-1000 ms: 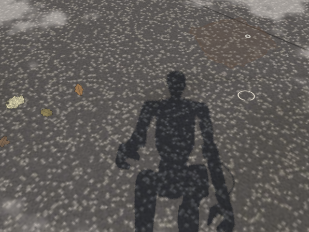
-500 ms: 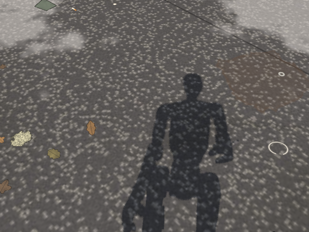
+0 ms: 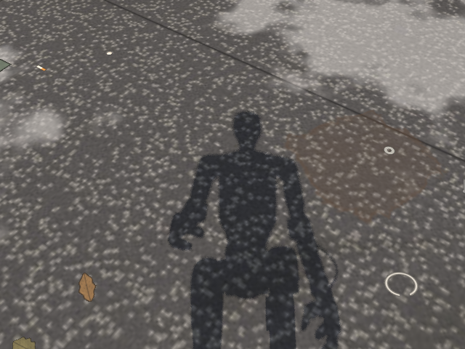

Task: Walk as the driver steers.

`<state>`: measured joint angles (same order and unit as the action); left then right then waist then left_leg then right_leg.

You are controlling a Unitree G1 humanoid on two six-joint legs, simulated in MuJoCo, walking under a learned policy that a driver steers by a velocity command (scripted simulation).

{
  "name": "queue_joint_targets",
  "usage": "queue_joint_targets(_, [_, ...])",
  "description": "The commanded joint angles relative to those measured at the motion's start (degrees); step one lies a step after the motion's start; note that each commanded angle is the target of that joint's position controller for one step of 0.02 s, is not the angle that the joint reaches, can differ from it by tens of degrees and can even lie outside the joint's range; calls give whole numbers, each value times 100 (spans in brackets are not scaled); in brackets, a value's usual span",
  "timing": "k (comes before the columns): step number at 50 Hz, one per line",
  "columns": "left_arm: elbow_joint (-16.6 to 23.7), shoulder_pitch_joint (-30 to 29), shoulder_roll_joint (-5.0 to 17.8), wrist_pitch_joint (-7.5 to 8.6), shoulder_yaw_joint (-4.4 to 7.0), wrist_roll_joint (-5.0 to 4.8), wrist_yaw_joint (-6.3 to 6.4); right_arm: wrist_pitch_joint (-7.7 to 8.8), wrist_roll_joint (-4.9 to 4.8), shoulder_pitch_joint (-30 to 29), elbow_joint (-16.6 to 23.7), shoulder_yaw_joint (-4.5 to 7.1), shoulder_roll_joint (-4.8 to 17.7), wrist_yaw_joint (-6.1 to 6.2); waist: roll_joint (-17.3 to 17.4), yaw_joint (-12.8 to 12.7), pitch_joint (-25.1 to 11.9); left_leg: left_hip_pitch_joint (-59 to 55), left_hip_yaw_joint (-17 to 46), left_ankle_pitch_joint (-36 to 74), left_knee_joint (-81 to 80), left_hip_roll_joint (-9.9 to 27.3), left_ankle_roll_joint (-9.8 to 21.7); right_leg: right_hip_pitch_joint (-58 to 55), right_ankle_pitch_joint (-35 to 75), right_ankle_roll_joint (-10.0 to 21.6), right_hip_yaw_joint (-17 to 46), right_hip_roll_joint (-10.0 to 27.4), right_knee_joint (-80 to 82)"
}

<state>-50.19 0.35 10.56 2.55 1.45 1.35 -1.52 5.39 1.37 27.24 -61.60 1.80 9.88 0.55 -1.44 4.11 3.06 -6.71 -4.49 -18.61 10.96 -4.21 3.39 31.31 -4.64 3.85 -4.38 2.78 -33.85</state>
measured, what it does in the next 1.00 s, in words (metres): walks ahead: right foot, then left foot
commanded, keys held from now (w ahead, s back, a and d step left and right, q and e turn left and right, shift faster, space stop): w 0.88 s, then w+q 0.12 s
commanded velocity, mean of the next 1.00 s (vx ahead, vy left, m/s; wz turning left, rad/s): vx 0.50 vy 0.00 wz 0.02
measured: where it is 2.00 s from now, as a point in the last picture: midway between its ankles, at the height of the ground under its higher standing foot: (193, 174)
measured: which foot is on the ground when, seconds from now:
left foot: down 0.00-0.06, up 0.08-0.60, down 0.62-1.00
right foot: up 0.00-0.04, down 0.06-0.64, up 0.66-1.00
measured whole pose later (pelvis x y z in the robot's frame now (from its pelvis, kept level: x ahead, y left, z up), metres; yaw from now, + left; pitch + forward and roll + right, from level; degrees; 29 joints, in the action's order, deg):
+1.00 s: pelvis +0.53 +0.02 +0.01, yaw +2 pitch +0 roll +1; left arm -52.2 5.6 11.8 1.8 2.8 1.7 -1.6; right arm 5.2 0.6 26.1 -60.3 2.2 9.5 -0.1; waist -2.4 2.9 1.9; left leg -0.3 -4.0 -12.4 11.5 -5.0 5.1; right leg 36.0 -2.6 0.3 -1.0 6.5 -43.3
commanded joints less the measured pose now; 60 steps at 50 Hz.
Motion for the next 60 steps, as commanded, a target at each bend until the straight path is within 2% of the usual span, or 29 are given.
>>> queue_joint_targets(1, [168,455,573,156,186,3,74,9,26,92,108,180,941,66,626,-561,-89,0,508,5373,1081,1673,601,-824,-528,298,-150,-381,383])
queue_joint_targets(2, [-154,1388,674,211,261,36,122,-17,-1,-19,129,178,945,55,463,-960,-557,270,318,5414,2117,1467,490,-1935,-283,437,-226,-523,763])
queue_joint_targets(3, [-401,2401,1034,266,383,172,187,-11,-59,-64,271,128,817,36,156,-1306,-1198,1366,172,3943,3582,1234,380,-3458,-535,707,666,307,799])
queue_joint_targets(4, [-462,2937,1671,247,552,255,192,-16,-308,599,411,16,225,-39,-1183,-1104,-2028,3487,-157,137,5949,185,81,-5169,-1006,1572,3536,2100,1253])
queue_joint_targets(5, [-423,2519,1425,146,514,27,142,-27,-145,281,356,170,776,-24,-486,-1019,-1879,4089,683,-948,6559,151,172,-4788,-1223,1540,4248,2025,1812])
queue_joint_targets(6, [-320,1830,1150,141,428,-46,127,-23,-102,-238,539,204,794,-35,-265,-757,-919,4381,750,-462,6521,480,208,-3936,-1241,1352,3239,1826,1886])
queue_joint_targets(7, [-280,1506,793,186,335,-33,101,5,-86,-520,603,185,708,-55,-1,-642,-487,4252,743,-75,6199,678,206,-3220,-761,1187,2637,1578,2106])
queue_joint_targets(9, [-419,1419,433,265,221,-53,136,-121,50,-480,578,180,517,-102,-135,-300,-158,3710,710,199,5603,917,122,-2358,-115,807,1737,1077,2362])
queue_joint_targets(12, [-626,1858,551,385,224,-76,162,-283,99,-542,605,177,381,-190,-167,-186,-137,3666,541,407,5281,948,-25,-2209,535,819,1303,915,2522])
queue_joint_targets(15, [-704,2159,671,395,232,-77,166,-347,92,-1304,872,178,455,-221,-146,-290,91,4263,403,969,4717,1094,-176,-2337,559,830,1089,843,2754])
queue_joint_targets(20, [-812,2641,647,372,186,-76,171,-319,11,-2393,1239,97,389,-235,-172,-563,233,4408,153,1703,3291,1000,-268,-2749,1193,725,760,710,2758])
queue_joint_targets(25, [-989,3057,687,337,182,-11,230,-262,-2,-3045,1504,66,440,-214,-237,-748,328,4412,13,1610,2469,798,-65,-3593,1862,763,682,928,2472])
queue_joint_targets(28, [-1012,2883,795,315,214,23,277,-188,-6,-2807,1509,115,537,-182,-279,-517,221,3796,-74,1035,2088,565,199,-3851,3141,657,561,1039,1895])
queue_joint_targets(30, [-1003,2686,876,283,236,6,272,-109,23,-1532,1092,229,692,-100,-193,43,-421,2220,-252,1047,1586,189,436,-3679,4168,484,329,832,426])
queue_joint_targets(31, [-920,2634,785,284,198,-40,258,-49,131,-522,789,338,967,-41,-3,397,-1007,723,243,1096,1543,644,652,-2761,3138,373,188,604,-846])
queue_joint_targets(32, [-718,3110,250,286,77,-276,187,-35,267,246,715,512,1643,-3,1146,352,-1911,-1146,2771,562,1316,2440,1346,-779,224,78,-189,-196,-3116])
queue_joint_targets(33, [-776,3085,565,280,189,-182,179,-134,69,4,710,514,1583,-72,1105,242,-2066,-1089,4372,452,487,2855,1615,94,-2488,112,472,-702,-4132])
queue_joint_targets(34, [-640,2548,702,248,252,-90,182,-163,-50,-721,808,442,1337,-90,618,-49,-1053,-225,3436,18,417,2600,1415,505,-2016,171,737,-268,-4304])
queue_joint_targets(35, [-545,2198,626,279,232,-62,148,-135,-61,-1167,891,329,929,-115,345,-161,-490,611,2767,194,168,2362,1242,458,-1556,175,728,-56,-3988])
queue_joint_targets(37, [-558,2186,438,179,227,45,108,-60,-73,-1345,783,203,538,-90,456,-509,-49,1575,1803,826,-158,1820,827,-65,-1182,103,683,232,-3308])
queue_joint_targets(40, [-560,2189,304,17,220,96,22,64,-72,-907,569,197,625,-61,472,-634,-81,1726,1287,1657,-293,1616,836,-174,-921,-51,517,271,-3015])
queue_joint_targets(43, [-293,1441,377,-46,224,85,-5,84,-77,-590,479,208,756,-59,441,-537,125,1535,1064,1794,-500,1547,871,456,-369,-209,392,414,-2441])
queue_joint_targets(46, [-4,650,380,-30,197,52,-13,61,-91,-252,402,163,684,-59,420,-351,262,1313,990,2189,-508,1426,855,692,122,-348,260,410,-1509])
queue_joint_targets(53, [461,-403,424,64,128,-19,16,-8,-31,262,305,200,862,14,556,-53,235,439,1263,3126,81,1529,906,500,214,-360,200,62,-119])
queue_joint_targets(55, [523,-283,545,135,155,-44,34,-30,2,110,357,245,969,42,615,-197,170,356,1390,3479,390,1605,821,101,-159,-252,258,-23,151])
queue_joint_targets(57, [298,632,734,231,246,-41,102,-38,-8,-188,447,299,1089,27,571,-640,-224,603,1313,4252,1329,1433,628,-1252,-448,-92,166,-292,633])
queue_joint_targets(58, [34,1561,946,313,338,42,171,-33,-54,-272,504,285,1001,-3,267,-1013,-793,1121,1062,3913,2484,1085,504,-2586,-246,69,323,-110,872])
queue_joint_targets(59, [11,2442,1492,362,471,213,262,-22,-194,-223,787,199,635,-27,-463,-1230,-1719,2387,718,2053,4280,566,330,-4159,-1035,391,1937,1385,1042])
queue_joint_targets(60, [55,2352,1869,281,554,212,214,-64,-301,354,895,166,316,-1,-1568,-875,-2181,3921,499,-1323,5614,-128,249,-4914,-1133,882,4107,2475,1714])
